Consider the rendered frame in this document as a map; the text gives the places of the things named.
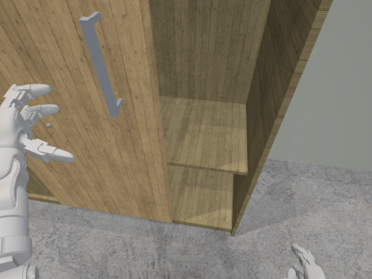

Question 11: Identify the left robot forearm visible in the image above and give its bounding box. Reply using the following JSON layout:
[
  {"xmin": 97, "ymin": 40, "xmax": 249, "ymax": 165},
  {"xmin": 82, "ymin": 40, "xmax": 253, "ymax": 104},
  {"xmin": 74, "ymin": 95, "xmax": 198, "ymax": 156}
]
[{"xmin": 0, "ymin": 147, "xmax": 33, "ymax": 273}]

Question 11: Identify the robot right hand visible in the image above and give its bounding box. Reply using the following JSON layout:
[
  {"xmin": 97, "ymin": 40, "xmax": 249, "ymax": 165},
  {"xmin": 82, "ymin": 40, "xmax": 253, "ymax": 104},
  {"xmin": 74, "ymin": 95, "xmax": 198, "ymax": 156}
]
[{"xmin": 284, "ymin": 243, "xmax": 326, "ymax": 279}]

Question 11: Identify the robot left upper arm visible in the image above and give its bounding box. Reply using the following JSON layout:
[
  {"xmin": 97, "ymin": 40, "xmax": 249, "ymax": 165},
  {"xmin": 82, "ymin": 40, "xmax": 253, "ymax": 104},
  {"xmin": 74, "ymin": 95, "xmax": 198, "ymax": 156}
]
[{"xmin": 0, "ymin": 264, "xmax": 40, "ymax": 279}]

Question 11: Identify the handle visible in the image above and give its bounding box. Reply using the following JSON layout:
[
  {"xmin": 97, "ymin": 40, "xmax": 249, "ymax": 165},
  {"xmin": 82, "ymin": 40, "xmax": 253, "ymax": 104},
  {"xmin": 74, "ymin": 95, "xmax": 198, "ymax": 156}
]
[{"xmin": 78, "ymin": 12, "xmax": 123, "ymax": 117}]

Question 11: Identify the wardrobe door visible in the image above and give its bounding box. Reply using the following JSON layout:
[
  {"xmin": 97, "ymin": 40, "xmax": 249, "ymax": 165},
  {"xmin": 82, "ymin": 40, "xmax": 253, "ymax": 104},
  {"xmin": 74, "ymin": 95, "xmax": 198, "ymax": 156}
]
[
  {"xmin": 26, "ymin": 166, "xmax": 54, "ymax": 197},
  {"xmin": 0, "ymin": 0, "xmax": 173, "ymax": 223}
]

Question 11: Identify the robot left hand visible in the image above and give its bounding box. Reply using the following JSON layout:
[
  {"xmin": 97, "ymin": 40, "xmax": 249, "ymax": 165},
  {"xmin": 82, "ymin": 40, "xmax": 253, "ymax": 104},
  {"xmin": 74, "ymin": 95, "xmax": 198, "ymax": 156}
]
[{"xmin": 0, "ymin": 84, "xmax": 74, "ymax": 163}]

